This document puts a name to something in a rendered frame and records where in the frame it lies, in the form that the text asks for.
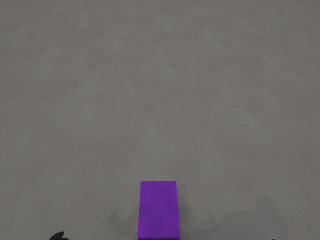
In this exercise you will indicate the carton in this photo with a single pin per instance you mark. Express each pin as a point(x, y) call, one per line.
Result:
point(158, 211)

